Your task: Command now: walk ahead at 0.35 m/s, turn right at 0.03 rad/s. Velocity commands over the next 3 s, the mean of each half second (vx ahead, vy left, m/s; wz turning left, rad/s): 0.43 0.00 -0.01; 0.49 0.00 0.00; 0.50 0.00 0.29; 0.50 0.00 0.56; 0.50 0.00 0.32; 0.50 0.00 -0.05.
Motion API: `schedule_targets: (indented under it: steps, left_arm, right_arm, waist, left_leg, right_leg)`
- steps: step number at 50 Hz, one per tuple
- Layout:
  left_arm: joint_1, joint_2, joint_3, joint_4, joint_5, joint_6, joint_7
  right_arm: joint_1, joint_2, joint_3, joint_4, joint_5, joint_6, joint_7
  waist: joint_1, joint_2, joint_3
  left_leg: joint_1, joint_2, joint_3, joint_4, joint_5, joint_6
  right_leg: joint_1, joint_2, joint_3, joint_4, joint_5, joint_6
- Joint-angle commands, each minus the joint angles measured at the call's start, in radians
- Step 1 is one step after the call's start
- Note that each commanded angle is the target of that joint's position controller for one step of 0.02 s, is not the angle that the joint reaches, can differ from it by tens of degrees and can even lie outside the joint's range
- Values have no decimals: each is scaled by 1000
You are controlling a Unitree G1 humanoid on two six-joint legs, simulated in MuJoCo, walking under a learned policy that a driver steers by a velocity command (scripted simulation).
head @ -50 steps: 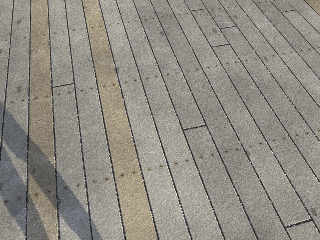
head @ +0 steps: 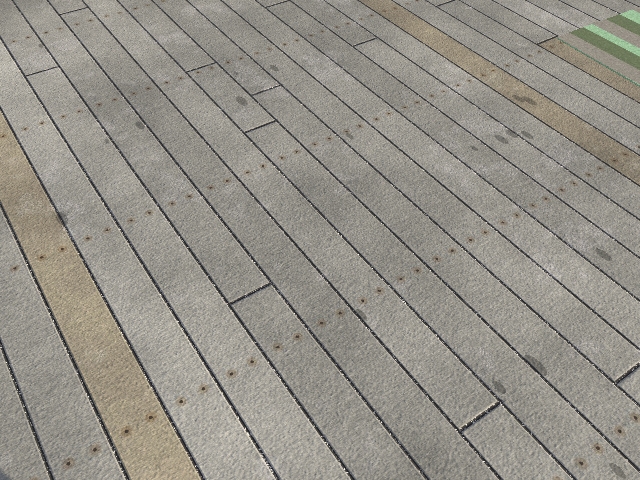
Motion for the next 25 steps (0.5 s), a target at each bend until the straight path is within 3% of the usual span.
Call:
schedule_targets:
  steps: [1,4,6,8,9,10,11,12,13,14,15,17,20,25]
  left_arm:
    - [-142,54,11,-93,4,-34,-23]
    - [-191,36,1,-110,3,-29,-29]
    - [-166,50,4,-106,-1,-29,-21]
    - [-22,70,15,-56,6,-37,-4]
    - [114,110,32,-11,13,-48,9]
    - [274,212,57,5,33,-57,24]
    - [330,294,76,33,14,-53,29]
    - [232,226,60,20,2,-46,28]
    - [141,154,43,-6,-2,-51,23]
    - [99,113,31,-13,-2,-59,20]
    - [92,90,24,-10,-4,-68,22]
    - [125,77,18,14,-6,-85,25]
    - [201,81,19,60,-19,-94,27]
    - [258,75,12,102,-18,-94,28]
  right_arm:
    - [-31,-135,-34,-44,6,-36,2]
    - [8,-138,-37,-16,5,-41,6]
    - [9,-161,-44,-9,6,-40,8]
    - [-9,-163,-44,-5,13,-38,8]
    - [-14,-143,-35,-8,13,-41,9]
    - [-42,-69,-11,-58,25,-44,14]
    - [-45,-64,-12,-80,23,-44,7]
    - [-68,-121,-26,-75,11,-37,5]
    - [-89,-117,-26,-68,13,-42,16]
    - [-92,-98,-21,-59,16,-44,22]
    - [-86,-89,-20,-49,7,-40,25]
    - [-91,-76,-15,-41,-5,-28,34]
    - [-206,-63,-10,-77,-9,-19,42]
    - [-415,-29,12,-145,-1,-21,47]
  waist:
    - [1,142,106]
    - [-22,165,95]
    - [-6,165,88]
    - [68,109,57]
    - [127,42,-6]
    - [196,-163,-123]
    - [184,-283,-99]
    - [125,-149,17]
    - [87,-84,74]
    - [59,-62,82]
    - [42,-64,76]
    - [32,-64,51]
    - [42,-44,76]
    - [76,-50,107]
  left_leg:
    - [38,217,-248,-263,-111,152]
    - [1,200,-170,-227,-15,145]
    - [-58,219,-160,-187,39,140]
    - [-160,201,-122,-61,139,115]
    - [-225,152,-66,119,208,92]
    - [-392,55,34,463,47,40]
    - [-583,-57,7,671,-262,35]
    - [-632,22,-70,772,-204,59]
    - [-619,59,-71,766,-102,66]
    - [-581,85,-62,731,-40,61]
    - [-548,101,-49,704,-7,48]
    - [-521,105,-22,693,39,24]
    - [-604,118,5,636,106,-10]
    - [-571,91,58,372,246,-28]
  right_leg:
    - [-190,-36,-22,-36,67,14]
    - [-88,-23,-59,-174,104,26]
    - [31,-11,-74,-253,136,20]
    - [255,20,-84,-340,186,9]
    - [424,-8,-29,-378,139,-10]
    - [606,-282,328,-519,-163,-78]
    - [573,-420,711,-700,-395,-157]
    - [471,-401,645,-686,-422,-161]
    - [383,-352,531,-679,-288,-145]
    - [335,-300,422,-691,-126,-126]
    - [314,-264,345,-700,2,-113]
    - [314,-231,248,-702,223,-116]
    - [341,-226,180,-723,385,-138]
    - [330,-191,79,-718,547,-128]
Next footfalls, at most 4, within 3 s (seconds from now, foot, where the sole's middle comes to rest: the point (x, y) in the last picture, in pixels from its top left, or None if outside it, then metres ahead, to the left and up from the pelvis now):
0.18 right None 0.16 -0.12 -0.78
0.68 left None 0.49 0.06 -0.78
1.24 right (367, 367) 0.80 -0.12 -0.78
1.78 left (265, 295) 1.02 0.12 -0.78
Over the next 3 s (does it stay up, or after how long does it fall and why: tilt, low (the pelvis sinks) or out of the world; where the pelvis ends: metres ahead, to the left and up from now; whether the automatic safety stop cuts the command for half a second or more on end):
stays up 1.45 0.37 0.00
